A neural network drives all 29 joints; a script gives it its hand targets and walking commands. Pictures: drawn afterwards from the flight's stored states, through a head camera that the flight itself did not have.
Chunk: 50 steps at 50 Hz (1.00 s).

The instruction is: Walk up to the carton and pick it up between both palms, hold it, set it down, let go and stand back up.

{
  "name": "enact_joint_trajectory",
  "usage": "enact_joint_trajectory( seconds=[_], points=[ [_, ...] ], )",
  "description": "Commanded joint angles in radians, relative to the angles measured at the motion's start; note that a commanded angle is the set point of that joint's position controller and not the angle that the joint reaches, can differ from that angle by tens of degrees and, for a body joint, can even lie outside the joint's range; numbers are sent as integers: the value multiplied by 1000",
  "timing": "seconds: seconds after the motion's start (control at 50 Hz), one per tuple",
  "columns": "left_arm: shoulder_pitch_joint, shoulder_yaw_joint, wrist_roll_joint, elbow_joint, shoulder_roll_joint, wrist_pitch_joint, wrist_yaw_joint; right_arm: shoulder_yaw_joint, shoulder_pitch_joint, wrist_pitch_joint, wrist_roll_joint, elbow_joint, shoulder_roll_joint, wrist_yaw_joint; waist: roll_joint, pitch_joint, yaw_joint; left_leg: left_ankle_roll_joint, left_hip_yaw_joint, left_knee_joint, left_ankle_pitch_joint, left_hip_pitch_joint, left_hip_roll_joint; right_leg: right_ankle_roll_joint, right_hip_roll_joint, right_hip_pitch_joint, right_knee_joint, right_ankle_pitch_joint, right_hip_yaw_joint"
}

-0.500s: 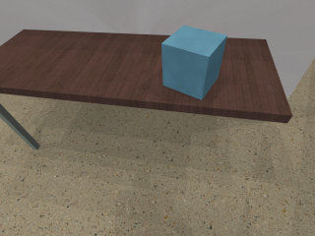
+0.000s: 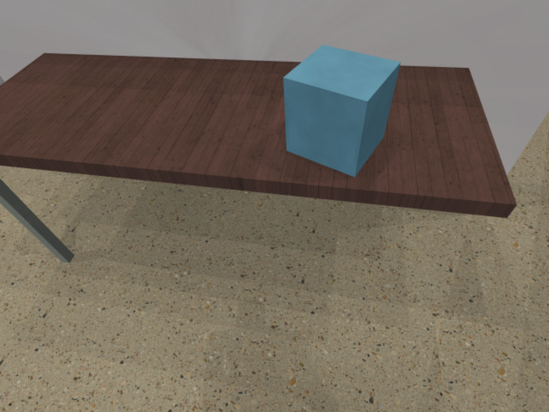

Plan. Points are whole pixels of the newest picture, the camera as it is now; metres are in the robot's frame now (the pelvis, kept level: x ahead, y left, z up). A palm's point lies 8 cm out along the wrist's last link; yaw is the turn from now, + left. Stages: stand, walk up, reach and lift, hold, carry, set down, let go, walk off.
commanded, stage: stand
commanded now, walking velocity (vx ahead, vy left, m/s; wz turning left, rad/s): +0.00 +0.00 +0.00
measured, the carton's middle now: (338, 110) +0.75 -0.10 +0.01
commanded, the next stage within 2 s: walk up in 2.00 s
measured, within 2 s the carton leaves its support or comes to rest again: neither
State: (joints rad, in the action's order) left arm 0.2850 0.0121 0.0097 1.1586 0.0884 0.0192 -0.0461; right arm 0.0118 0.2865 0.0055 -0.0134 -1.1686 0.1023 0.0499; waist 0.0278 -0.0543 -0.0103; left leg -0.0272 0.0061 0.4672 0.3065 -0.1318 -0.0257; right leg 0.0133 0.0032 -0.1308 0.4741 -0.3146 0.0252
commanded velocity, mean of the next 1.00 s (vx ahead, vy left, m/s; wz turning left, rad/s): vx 0.00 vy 0.00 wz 0.00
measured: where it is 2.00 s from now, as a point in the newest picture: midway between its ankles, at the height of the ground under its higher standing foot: outside the picture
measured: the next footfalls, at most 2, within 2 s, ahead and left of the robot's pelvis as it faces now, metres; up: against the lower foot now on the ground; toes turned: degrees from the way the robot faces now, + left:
none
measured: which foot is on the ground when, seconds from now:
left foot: down 0.00-1.00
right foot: down 0.00-1.00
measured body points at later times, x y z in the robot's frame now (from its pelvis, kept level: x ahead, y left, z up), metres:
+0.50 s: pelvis +0.00 +0.00 +0.00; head +0.01 +0.00 +0.45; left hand -0.02 +0.20 -0.16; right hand -0.02 -0.21 -0.16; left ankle -0.03 +0.14 -0.74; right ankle -0.04 -0.11 -0.74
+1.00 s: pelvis +0.00 +0.00 +0.00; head +0.02 -0.01 +0.45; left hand -0.03 +0.20 -0.16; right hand -0.02 -0.20 -0.17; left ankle -0.03 +0.14 -0.74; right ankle -0.04 -0.11 -0.74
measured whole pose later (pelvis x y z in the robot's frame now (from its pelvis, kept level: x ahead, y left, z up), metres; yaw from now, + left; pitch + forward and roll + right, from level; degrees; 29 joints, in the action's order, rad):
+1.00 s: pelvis +0.00 +0.00 +0.00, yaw +0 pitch -2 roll +0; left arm 0.31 0.02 0.01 1.16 0.08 0.02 -0.04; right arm 0.01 0.30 0.01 -0.01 -1.15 0.09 0.05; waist 0.02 -0.07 -0.01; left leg -0.03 -0.01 0.43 0.29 -0.11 -0.02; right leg 0.01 -0.01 -0.11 0.45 -0.30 0.03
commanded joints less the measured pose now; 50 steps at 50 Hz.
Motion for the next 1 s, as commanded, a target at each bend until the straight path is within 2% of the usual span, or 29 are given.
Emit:
enact_joint_trajectory(
  seconds=[0.0,0.06,0.1,0.14,0.16,0.18,0.24,0.26,0.28,0.3,0.32,0.34,0.42,0.54,0.56,0.58,0.62,0.64,0.66,0.72,0.76,0.78,0.8,0.84,0.86,0.88,0.9,0.92,0.98],
  points=[
    [103,19,2,-16,120,10,-7,17,86,6,-10,10,105,8,-19,-63,2,47,24,-60,-353,-21,-78,22,-102,-52,-81,394,-63],
    [110,5,-11,-9,65,8,0,13,100,6,6,9,73,3,-89,-1,-5,46,22,-72,-286,-27,-65,26,-102,31,-97,425,-69],
    [103,22,-11,-6,115,8,0,4,70,9,9,18,57,0,-80,-92,-10,35,22,-74,-338,-34,-68,11,-92,-22,-114,425,-58],
    [94,23,17,-17,143,5,-5,22,62,5,-8,24,116,10,22,-75,-2,39,9,-80,-313,-34,-74,16,-106,-31,-96,398,-70],
    [96,13,1,-8,87,5,-3,10,82,3,1,11,78,3,-64,-70,7,41,9,-70,-319,-25,-65,14,-89,-14,-103,383,-64],
    [126,-3,-4,-2,76,9,4,14,127,2,5,5,82,3,-19,-29,12,31,3,-62,-365,1,-64,7,-93,14,-89,416,-60],
    [130,8,3,6,139,6,1,19,119,9,4,10,109,0,-45,-42,14,29,11,-86,-348,13,-69,10,-91,-33,-89,382,-49],
    [132,17,-10,2,111,5,-6,12,98,11,2,25,107,1,11,-41,-2,44,21,-71,-340,12,-75,19,-91,-22,-103,348,-62],
    [124,0,-6,10,93,4,-6,17,99,13,1,20,86,-5,-27,-36,14,49,19,-66,-334,8,-66,21,-95,-19,-90,369,-63],
    [129,-10,-2,10,72,5,-5,28,84,10,0,26,117,-3,55,-57,14,41,20,-73,-389,12,-68,16,-98,-41,-94,365,-55],
    [125,8,-2,5,113,5,3,17,136,4,-7,4,109,6,-29,-81,4,36,24,-81,-372,-10,-70,-1,-78,-46,-83,312,-39],
    [94,9,-8,-8,89,5,-4,7,116,5,-3,7,76,5,-38,-96,-1,32,27,-81,-364,-17,-85,16,-87,-50,-101,321,-49],
    [108,7,-1,3,96,-1,-10,8,96,10,5,25,78,11,20,-81,18,47,36,-107,-314,-13,-83,24,-92,-36,-110,289,-60],
    [112,10,-4,-4,121,1,-2,9,96,9,-1,29,70,5,-37,-61,-3,47,33,-98,-350,-9,-77,11,-98,-5,-94,337,-55],
    [121,5,-2,11,83,-3,-6,3,102,13,6,25,51,1,24,-41,-5,47,28,-73,-349,-21,-77,31,-110,13,-110,373,-70],
    [112,-3,-4,0,77,-5,-8,4,111,10,5,22,60,-1,-45,-99,18,44,23,-92,-330,-15,-66,12,-102,-27,-107,369,-61],
    [118,10,-10,2,75,-4,1,-1,100,9,-1,18,42,9,-35,-60,-20,43,28,-90,-297,-30,-66,13,-97,14,-108,338,-52],
    [129,-1,-7,9,42,-6,-2,3,123,12,-2,7,75,0,-22,-77,-5,35,24,-85,-320,-11,-72,3,-86,-9,-104,315,-47],
    [107,4,-3,-7,102,-8,-9,16,142,7,-3,7,95,-4,-74,-103,7,36,43,-114,-318,-28,-74,5,-91,-40,-103,299,-41],
    [152,2,-7,8,81,-4,-5,1,133,3,-1,9,55,-1,-26,-108,0,35,34,-101,-261,-32,-74,4,-89,-38,-137,234,-43],
    [133,16,-5,-4,108,-3,-8,-3,98,4,0,20,22,-2,-26,-102,-12,35,35,-112,-234,-51,-68,18,-102,-12,-116,320,-57],
    [133,5,-11,-2,78,-1,-1,10,133,13,15,20,80,-1,-30,-94,12,47,26,-97,-244,-46,-62,27,-106,-30,-115,348,-73],
    [133,16,1,-4,95,2,4,1,132,10,0,9,48,-1,10,-71,-8,27,17,-103,-302,-9,-72,26,-120,-15,-91,351,-61],
    [124,6,-12,3,56,3,2,9,126,11,4,23,84,0,-80,-45,9,50,33,-69,-342,-9,-83,8,-100,-3,-108,373,-41],
    [101,13,-7,-16,71,3,0,2,147,12,5,11,37,6,-41,-74,-10,33,28,-98,-329,-36,-68,18,-95,-21,-110,348,-50],
    [102,14,-3,-17,85,5,0,-8,127,9,5,23,18,0,-17,-98,7,33,27,-97,-339,-9,-77,26,-100,-53,-103,378,-67],
    [98,30,-1,-21,129,4,-1,11,109,11,-3,23,80,6,-49,-45,-4,39,19,-87,-339,5,-83,14,-93,-24,-98,340,-39],
    [91,20,4,-16,116,2,-4,13,80,10,1,43,93,3,-4,-50,3,33,1,-97,-335,-1,-76,15,-101,-21,-100,365,-50],
    [133,19,-6,4,67,10,-6,4,121,14,14,21,32,8,-6,-60,-7,35,24,-104,-300,-1,-67,20,-90,-20,-111,275,-53]
  ],
)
